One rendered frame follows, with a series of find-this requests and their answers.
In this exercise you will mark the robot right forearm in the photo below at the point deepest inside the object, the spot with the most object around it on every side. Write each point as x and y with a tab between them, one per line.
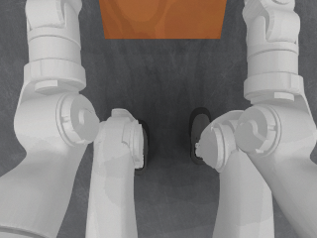
272	55

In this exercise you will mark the carton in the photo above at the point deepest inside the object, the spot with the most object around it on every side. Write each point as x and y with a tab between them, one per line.
162	19

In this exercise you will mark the right robot upper arm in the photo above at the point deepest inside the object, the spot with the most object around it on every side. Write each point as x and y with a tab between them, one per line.
279	141

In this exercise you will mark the robot thigh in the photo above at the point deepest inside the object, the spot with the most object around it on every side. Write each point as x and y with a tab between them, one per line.
245	207
111	206

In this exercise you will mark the robot left forearm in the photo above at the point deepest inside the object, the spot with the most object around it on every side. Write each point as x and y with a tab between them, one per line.
54	45

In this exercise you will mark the robot left thigh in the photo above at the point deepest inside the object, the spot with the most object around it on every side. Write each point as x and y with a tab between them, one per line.
111	206

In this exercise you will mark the robot right thigh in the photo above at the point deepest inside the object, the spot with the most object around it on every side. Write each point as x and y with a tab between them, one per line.
245	207

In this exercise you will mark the left robot upper arm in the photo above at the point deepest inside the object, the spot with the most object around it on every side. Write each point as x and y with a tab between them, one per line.
55	131

